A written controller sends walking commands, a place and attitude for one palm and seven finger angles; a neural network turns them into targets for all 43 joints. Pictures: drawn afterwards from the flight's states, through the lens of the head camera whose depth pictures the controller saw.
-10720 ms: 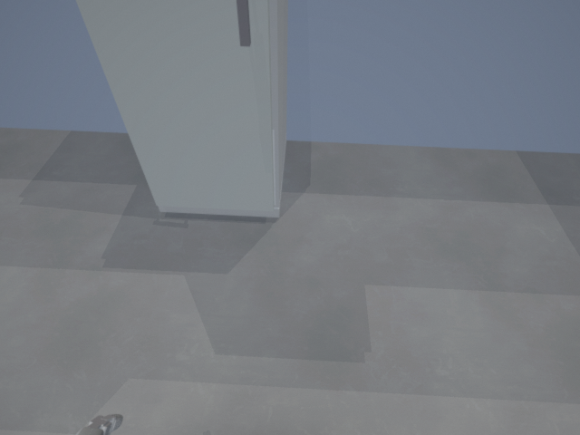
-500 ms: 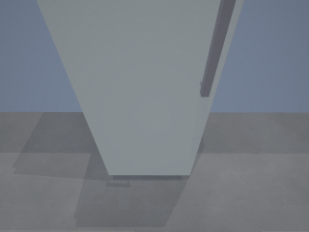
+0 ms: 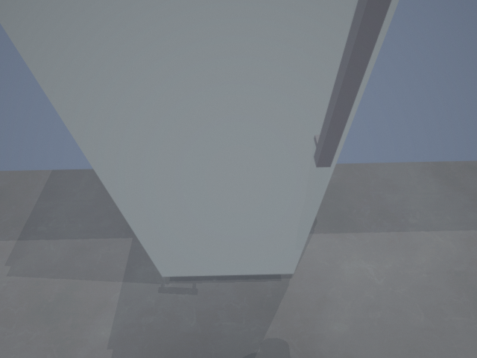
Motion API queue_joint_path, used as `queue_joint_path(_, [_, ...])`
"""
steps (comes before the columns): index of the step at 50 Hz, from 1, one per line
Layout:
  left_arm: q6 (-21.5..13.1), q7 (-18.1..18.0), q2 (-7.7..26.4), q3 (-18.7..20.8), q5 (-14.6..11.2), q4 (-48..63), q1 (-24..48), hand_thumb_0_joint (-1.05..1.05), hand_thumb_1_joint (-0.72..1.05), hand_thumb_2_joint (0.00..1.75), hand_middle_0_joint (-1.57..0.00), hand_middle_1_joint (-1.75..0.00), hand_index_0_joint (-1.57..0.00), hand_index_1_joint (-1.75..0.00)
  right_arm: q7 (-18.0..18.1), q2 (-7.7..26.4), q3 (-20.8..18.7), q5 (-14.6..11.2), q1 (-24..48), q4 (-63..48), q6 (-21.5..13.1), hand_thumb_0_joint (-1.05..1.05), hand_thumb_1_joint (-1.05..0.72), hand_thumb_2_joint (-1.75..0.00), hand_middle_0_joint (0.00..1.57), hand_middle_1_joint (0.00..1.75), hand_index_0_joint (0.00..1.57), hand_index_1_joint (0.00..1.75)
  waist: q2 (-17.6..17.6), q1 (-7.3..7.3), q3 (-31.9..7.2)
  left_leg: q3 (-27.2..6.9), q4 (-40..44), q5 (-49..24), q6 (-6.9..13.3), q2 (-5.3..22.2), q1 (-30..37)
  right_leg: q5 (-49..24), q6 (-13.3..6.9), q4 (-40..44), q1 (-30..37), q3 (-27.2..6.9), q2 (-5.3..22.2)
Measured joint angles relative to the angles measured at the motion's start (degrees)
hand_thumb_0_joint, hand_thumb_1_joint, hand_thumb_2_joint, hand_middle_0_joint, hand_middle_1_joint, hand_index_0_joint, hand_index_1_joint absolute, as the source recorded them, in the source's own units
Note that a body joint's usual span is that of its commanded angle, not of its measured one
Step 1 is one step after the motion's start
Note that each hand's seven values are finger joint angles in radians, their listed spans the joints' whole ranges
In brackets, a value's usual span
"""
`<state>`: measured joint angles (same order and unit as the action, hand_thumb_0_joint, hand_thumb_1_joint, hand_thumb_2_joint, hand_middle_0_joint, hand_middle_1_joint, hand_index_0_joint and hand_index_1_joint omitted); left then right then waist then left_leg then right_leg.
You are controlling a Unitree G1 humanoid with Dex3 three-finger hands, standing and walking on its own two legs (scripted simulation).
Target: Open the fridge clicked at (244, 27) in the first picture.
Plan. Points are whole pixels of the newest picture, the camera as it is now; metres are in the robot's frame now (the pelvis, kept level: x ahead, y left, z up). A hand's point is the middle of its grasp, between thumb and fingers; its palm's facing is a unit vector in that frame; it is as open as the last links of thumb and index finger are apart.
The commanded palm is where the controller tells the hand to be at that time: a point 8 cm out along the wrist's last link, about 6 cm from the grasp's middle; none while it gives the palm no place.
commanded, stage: come to a stop and stand still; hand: right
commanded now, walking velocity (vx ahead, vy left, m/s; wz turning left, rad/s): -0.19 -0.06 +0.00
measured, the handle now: (344, 71) +0.46 -0.12 +0.24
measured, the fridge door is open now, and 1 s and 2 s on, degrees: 0 0 0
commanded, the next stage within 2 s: none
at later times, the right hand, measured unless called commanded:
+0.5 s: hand out of the picture +0.04 -0.19 -0.17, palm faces +0.06 +0.97 -0.25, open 7.3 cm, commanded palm none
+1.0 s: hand out of the picture -0.08 -0.26 -0.17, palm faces +0.01 +0.97 -0.25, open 7.3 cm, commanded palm none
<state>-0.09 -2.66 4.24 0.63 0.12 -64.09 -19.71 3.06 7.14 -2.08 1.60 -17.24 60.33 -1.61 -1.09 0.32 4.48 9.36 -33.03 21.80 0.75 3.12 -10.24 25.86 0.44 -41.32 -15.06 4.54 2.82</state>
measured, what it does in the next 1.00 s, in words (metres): walks backwards: right foot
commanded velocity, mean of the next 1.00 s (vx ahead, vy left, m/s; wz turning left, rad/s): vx -0.02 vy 0.00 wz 0.00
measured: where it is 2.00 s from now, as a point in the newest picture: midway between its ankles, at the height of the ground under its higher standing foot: outside the picture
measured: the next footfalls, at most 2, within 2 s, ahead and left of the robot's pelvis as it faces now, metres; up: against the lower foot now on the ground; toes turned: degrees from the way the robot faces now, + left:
right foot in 0.02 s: +0.03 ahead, -0.12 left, +0.00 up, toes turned -3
right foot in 1.40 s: -0.05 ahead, -0.15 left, +0.00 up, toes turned -1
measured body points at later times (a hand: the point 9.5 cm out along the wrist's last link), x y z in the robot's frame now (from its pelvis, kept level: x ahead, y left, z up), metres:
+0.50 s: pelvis -0.02 +0.01 -0.01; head -0.02 +0.00 +0.44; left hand +0.09 +0.25 -0.14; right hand +0.04 -0.24 -0.15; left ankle -0.03 +0.11 -0.73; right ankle -0.01 -0.11 -0.73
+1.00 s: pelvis -0.09 -0.05 +0.01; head -0.10 -0.06 +0.46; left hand -0.09 +0.21 -0.13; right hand -0.08 -0.31 -0.15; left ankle -0.03 +0.10 -0.72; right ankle -0.02 -0.11 -0.73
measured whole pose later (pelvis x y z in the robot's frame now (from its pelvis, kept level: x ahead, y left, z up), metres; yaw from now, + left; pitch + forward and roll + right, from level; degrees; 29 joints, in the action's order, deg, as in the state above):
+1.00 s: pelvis -0.09 -0.05 +0.01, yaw +0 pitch -3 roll +2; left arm 1.2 -0.1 12.2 1.6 1.5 -58.2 -19.5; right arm 1.4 14.4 -1.2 1.5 -20.5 56.1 1.4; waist -0.1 -0.2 0.6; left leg 3.6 -27.9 14.3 -0.7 2.3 -14.9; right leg 10.3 -4.0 -29.7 -17.3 4.0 -0.5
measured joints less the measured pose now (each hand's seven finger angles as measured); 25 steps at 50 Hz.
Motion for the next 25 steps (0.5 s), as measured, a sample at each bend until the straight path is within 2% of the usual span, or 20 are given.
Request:
queue_joint_path(1, [-0.2, 0.0, 0.2, 0.2, 0.0, 0.6, 1.0, 0.01, 0.91, 0.90, -0.20, -0.30, -0.19, -0.30, 0.1, 0.0, 0.0, -0.3, 0.2, -0.2, 0.5, 0.01, -0.93, -0.89, 0.20, 0.30, 0.20, 0.30, 0.0, 0.07, 0.3, 0.0, -0.8, 0.3, -0.2, 0.1, -0.1, -6.6, -0.1, 4.3, 0.2, 0.4, 0.1])
queue_joint_path(2, [-0.2, -0.2, 0.5, 0.3, 0.5, 0.8, 2.0, 0.01, 0.91, 0.90, -0.20, -0.30, -0.20, -0.30, 0.0, 0.1, 0.0, -0.6, 0.2, -0.3, 1.1, 0.01, -0.93, -0.89, 0.20, 0.30, 0.20, 0.30, -0.1, 0.27, 0.4, -0.4, -1.8, 0.8, -0.6, 0.2, -0.4, -7.8, -0.3, 5.5, 0.9, 0.9, 0.0])
queue_joint_path(5, [0.1, -0.7, 2.0, 0.8, 1.0, 1.1, 4.1, 0.04, 0.94, 0.90, -0.20, -0.30, -0.20, -0.30, 0.1, 0.5, -0.2, -0.8, 0.9, -0.6, 2.9, 0.01, -0.93, -0.89, 0.20, 0.30, 0.20, 0.30, -1.2, 0.78, 0.4, -2.7, -4.2, 1.7, -1.2, 0.9, -1.5, -5.0, -1.3, 6.8, 2.3, 2.4, -0.9])
queue_joint_path(9, [-0.2, -0.6, 3.4, 1.3, 1.0, 3.3, 6.3, 0.03, 0.94, 0.90, -0.20, -0.30, -0.20, -0.30, -0.1, 1.7, -0.8, -0.9, 3.0, -1.7, 3.6, 0.01, -0.93, -0.89, 0.20, 0.30, 0.20, 0.30, -0.8, 0.41, 1.8, -4.8, -4.1, 2.6, -1.1, -0.1, -2.8, -6.5, -1.4, 9.6, 3.2, 2.4, -1.5])
queue_joint_path(11, [-0.1, -0.5, 4.1, 1.6, 1.0, 4.1, 7.1, 0.03, 0.93, 0.90, -0.20, -0.30, -0.20, -0.30, -0.2, 2.2, -1.0, -0.7, 3.6, -2.4, 3.0, 0.01, -0.93, -0.89, 0.20, 0.30, 0.20, 0.30, -0.1, 0.27, 2.0, -4.6, -0.9, -1.6, -0.6, -0.5, -2.1, -6.8, -0.9, 9.5, 2.9, 1.9, -1.4])
queue_joint_path(15, [1.2, 0.2, 5.1, 2.0, 1.0, 5.8, 8.7, 0.02, 0.92, 0.90, -0.20, -0.30, -0.20, -0.30, -0.3, 2.8, -0.2, -0.1, 3.6, -4.0, 1.9, 0.00, -0.92, -0.89, 0.20, 0.30, 0.20, 0.30, 1.3, -0.06, 1.2, -3.6, -0.4, -1.2, 0.8, -1.4, -2.5, -5.9, -0.1, 6.6, 0.7, -0.1, -1.0])
queue_joint_path(16, [1.1, 0.6, 5.3, 1.9, 1.1, 7.0, 8.7, 0.02, 0.92, 0.90, -0.20, -0.30, -0.20, -0.30, -0.3, 3.1, 0.2, 0.0, 3.0, -5.0, 1.9, 0.00, -0.92, -0.89, 0.20, 0.30, 0.20, 0.30, 1.1, -0.11, 0.8, -3.8, -1.2, -1.0, 0.9, -1.3, -3.0, -8.1, -0.2, 7.5, 0.5, -0.7, -1.4])
queue_joint_path(19, [0.5, 0.9, 5.9, 2.1, 1.2, 10.1, 8.2, 0.01, 0.91, 0.90, -0.20, -0.30, -0.20, -0.30, -0.2, 3.6, 0.4, -0.3, 1.5, -7.3, 2.3, 0.00, -0.91, -0.89, 0.20, 0.30, 0.20, 0.30, 0.8, -0.28, -1.3, -3.8, -3.6, 0.3, 0.9, -1.0, -4.0, -7.5, 0.0, 7.2, 0.4, -1.0, -1.7])
queue_joint_path(23, [1.0, 0.9, 6.7, 2.5, 1.1, 12.8, 8.8, 0.01, 0.91, 0.90, -0.20, -0.30, -0.19, -0.30, 0.0, 3.4, 0.7, 0.0, 0.7, -9.9, 2.2, 0.00, -0.91, -0.89, 0.20, 0.30, 0.20, 0.30, 1.5, 0.22, -2.6, -3.2, -4.6, 0.2, 1.0, -1.6, -3.7, -5.3, -0.9, 3.4, -0.7, -2.0, -1.1])
queue_joint_path(25, [1.1, 1.0, 6.6, 2.6, 1.2, 13.3, 9.3, 0.01, 0.91, 0.90, -0.20, -0.30, -0.19, -0.30, 0.0, 3.5, 0.9, 0.0, 0.7, -10.3, 2.5, 0.00, -0.91, -0.89, 0.20, 0.30, 0.20, 0.30, 0.9, 0.42, -2.9, -3.4, -4.9, -0.1, 0.8, -1.5, -3.5, -5.6, 0.0, 3.3, -0.4, -2.0, -1.1])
